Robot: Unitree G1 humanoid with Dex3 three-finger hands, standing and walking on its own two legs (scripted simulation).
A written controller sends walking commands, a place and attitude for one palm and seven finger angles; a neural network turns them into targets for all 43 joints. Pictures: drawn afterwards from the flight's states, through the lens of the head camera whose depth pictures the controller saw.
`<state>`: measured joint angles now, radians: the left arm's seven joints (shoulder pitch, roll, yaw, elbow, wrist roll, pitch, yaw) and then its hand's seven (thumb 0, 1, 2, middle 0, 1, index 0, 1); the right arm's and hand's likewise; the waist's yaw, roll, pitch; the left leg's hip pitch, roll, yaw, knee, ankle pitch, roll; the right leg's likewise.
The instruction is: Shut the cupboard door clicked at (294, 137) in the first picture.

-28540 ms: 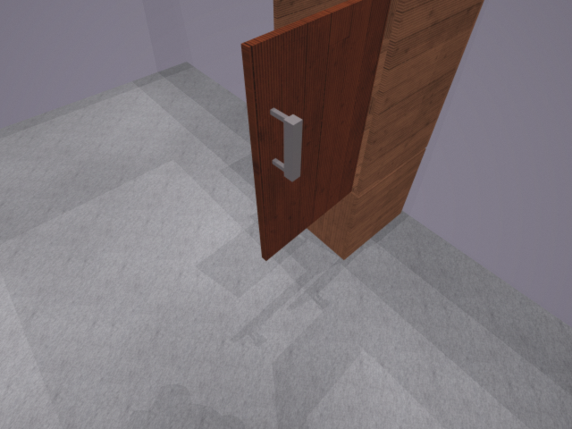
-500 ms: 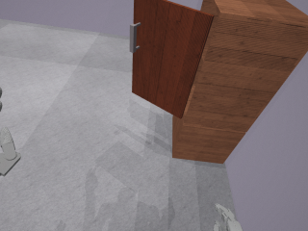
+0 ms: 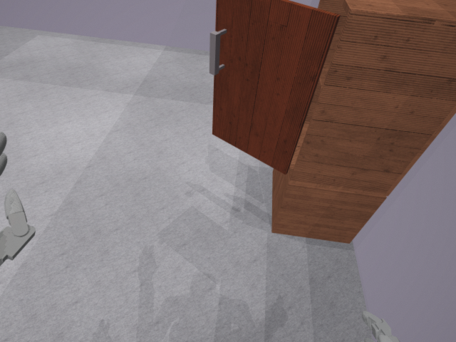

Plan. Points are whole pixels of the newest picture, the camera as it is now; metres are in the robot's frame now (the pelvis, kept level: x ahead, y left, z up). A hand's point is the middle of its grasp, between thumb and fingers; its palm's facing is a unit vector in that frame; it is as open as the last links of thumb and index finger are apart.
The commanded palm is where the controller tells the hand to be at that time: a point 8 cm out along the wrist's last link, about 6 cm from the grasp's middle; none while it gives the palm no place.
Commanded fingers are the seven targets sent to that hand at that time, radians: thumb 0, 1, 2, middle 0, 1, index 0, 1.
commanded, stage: stop stepping back and stand still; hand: left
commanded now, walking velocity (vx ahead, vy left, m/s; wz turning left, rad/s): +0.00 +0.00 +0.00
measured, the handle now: (218, 52) +0.97 +0.10 +0.06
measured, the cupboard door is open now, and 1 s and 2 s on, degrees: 60 60 60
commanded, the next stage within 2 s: let the arm hang, fingers relaxed in 0.82 s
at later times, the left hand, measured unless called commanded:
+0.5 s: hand (0, 234) +0.19 +0.29 +0.17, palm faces +0.46 -0.80 -0.40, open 7.4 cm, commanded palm +0.14 +0.32 +0.18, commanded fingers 0.00 0.90 0.90 -0.20 -0.30 -0.20 -0.30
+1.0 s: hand (31, 260) +0.20 +0.30 +0.09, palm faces +0.28 -0.83 -0.48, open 7.4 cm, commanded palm none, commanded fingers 0.00 0.90 0.90 -0.20 -0.30 -0.20 -0.30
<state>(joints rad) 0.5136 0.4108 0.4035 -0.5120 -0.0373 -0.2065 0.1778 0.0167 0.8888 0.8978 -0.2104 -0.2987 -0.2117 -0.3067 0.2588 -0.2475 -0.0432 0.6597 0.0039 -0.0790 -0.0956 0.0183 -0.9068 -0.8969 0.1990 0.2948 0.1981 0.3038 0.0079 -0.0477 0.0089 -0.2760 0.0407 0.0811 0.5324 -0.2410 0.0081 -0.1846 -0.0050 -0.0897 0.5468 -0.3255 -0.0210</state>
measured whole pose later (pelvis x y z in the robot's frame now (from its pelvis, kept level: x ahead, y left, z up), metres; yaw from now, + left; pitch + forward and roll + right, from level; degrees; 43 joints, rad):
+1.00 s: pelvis -0.02 +0.04 +0.00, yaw +0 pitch +1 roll -2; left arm 0.38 0.40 0.24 -0.13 -0.01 -0.10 0.07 0.01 0.90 0.90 -0.20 -0.30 -0.20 -0.31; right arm 0.19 -0.27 0.01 0.72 0.01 -0.09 0.00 0.01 -0.90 -0.90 0.20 0.30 0.20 0.30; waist 0.02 0.07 -0.02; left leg -0.35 0.02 0.09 0.55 -0.21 0.05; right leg -0.22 -0.03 -0.09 0.49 -0.28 0.02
